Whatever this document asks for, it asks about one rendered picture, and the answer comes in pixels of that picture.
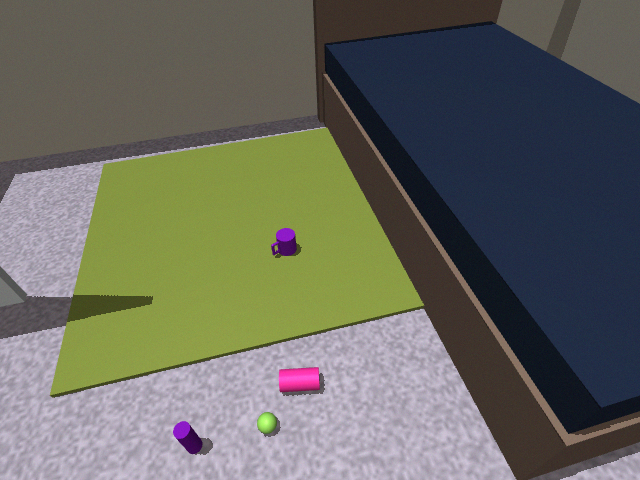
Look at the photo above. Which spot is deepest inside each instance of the bed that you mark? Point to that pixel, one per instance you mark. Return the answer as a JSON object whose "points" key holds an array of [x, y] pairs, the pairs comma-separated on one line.
{"points": [[508, 184]]}

